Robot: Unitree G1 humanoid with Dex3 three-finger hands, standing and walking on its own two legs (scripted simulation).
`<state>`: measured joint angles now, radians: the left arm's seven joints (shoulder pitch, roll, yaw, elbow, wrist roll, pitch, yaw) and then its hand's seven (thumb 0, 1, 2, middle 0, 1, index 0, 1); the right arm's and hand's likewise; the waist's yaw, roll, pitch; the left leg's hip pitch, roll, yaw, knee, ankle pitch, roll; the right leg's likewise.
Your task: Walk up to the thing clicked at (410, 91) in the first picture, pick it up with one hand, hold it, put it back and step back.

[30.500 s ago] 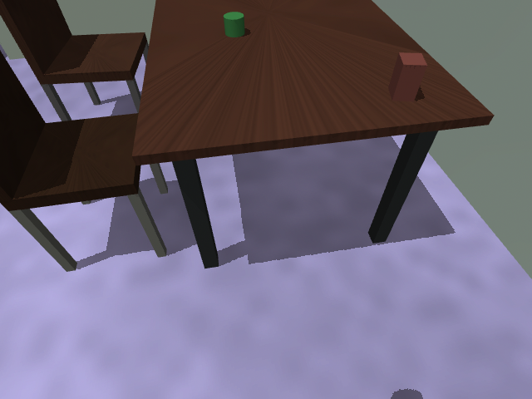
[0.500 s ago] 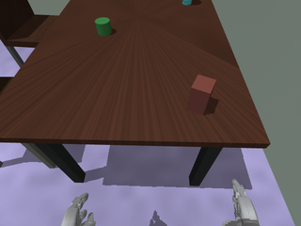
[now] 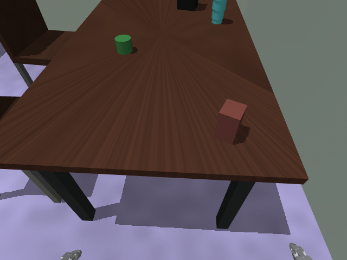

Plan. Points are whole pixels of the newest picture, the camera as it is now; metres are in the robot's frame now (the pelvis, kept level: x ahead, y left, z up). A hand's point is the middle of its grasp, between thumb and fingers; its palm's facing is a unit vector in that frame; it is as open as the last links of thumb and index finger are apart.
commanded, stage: home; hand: right
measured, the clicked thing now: (229, 122) +0.50 -0.15 +0.01
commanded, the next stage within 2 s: stand in 1.62 s
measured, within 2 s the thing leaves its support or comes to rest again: neither
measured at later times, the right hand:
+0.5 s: hand out of the picture +0.02 -0.26 -0.14, palm faces -0.05 +0.93 -0.36, open 17.4 cm
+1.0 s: hand out of the picture +0.05 -0.25 -0.14, palm faces -0.04 +0.93 -0.37, open 17.5 cm
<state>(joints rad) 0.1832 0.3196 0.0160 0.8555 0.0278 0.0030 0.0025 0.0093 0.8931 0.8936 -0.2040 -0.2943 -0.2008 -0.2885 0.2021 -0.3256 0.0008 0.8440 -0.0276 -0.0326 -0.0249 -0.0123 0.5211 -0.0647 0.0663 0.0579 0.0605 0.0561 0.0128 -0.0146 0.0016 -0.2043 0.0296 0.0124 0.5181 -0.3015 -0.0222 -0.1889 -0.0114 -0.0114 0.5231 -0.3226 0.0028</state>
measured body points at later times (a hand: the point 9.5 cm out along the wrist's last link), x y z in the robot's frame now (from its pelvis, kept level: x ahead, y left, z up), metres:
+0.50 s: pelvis -0.03 +0.00 +0.01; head -0.03 +0.00 +0.46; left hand +0.03 +0.29 -0.13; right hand +0.02 -0.31 -0.12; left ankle -0.02 +0.13 -0.73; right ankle -0.03 -0.12 -0.74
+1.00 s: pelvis -0.02 +0.01 +0.01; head -0.02 +0.01 +0.46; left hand +0.04 +0.31 -0.13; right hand +0.05 -0.30 -0.12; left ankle -0.02 +0.13 -0.73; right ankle -0.03 -0.12 -0.73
